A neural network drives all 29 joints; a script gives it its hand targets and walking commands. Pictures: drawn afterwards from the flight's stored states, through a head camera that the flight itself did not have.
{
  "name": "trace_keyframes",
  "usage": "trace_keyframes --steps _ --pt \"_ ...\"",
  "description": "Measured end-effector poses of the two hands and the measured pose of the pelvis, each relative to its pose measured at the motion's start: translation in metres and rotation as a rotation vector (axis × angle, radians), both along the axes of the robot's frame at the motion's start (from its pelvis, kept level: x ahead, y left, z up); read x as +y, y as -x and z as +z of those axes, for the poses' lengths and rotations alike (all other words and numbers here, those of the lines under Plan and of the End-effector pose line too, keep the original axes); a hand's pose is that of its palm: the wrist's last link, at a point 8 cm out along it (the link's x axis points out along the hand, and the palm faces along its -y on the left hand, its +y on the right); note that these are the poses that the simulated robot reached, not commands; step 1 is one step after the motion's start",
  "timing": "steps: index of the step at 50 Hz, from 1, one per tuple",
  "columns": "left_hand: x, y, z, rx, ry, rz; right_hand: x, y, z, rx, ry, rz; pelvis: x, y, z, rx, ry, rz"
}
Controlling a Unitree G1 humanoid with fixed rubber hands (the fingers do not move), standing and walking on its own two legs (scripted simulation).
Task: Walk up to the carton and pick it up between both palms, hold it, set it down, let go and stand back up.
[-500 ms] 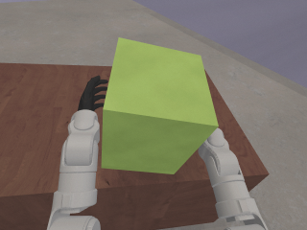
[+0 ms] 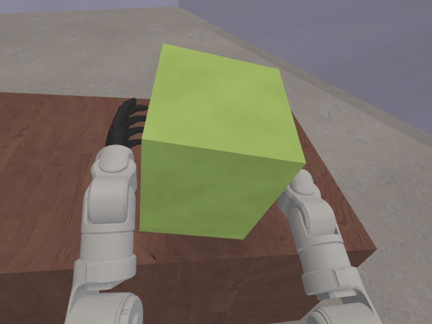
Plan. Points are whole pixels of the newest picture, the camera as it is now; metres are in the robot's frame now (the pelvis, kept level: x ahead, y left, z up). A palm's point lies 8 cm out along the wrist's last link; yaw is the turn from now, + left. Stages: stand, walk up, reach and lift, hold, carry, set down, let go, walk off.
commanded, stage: hold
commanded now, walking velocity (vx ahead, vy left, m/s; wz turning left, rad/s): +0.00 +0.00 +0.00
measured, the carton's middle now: (207, 152) +0.37 +0.01 +0.17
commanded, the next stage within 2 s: none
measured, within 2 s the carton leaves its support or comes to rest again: neither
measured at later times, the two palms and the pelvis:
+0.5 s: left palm (112, 141) +0.36 +0.17 +0.20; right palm (286, 158) +0.35 -0.12 +0.19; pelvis +0.00 +0.01 +0.00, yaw +0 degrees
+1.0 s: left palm (108, 137) +0.35 +0.17 +0.21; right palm (286, 152) +0.35 -0.12 +0.20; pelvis +0.00 +0.01 +0.00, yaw +0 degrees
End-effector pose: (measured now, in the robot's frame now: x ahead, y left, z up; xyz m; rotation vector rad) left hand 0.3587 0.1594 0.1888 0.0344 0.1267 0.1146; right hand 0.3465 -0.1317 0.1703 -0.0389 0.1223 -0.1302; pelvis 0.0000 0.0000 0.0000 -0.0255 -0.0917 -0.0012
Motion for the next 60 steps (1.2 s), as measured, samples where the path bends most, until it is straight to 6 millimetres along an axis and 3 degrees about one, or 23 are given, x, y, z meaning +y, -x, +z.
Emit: trace_keyframes --steps 37,60 --pt "0.017 0.007 0.017 0.003 0.031 0.022 0.016 -0.001 0.026 0.001 -0.015 0.017 0.007 0.0 0.0 -0.021 0.004 -0.001" --pt "0.013 0.004 0.021 0.014 0.042 0.013 0.012 -0.005 0.031 0.011 -0.041 0.013 0.003 -0.005 0.0 -0.03 0.001 0.005"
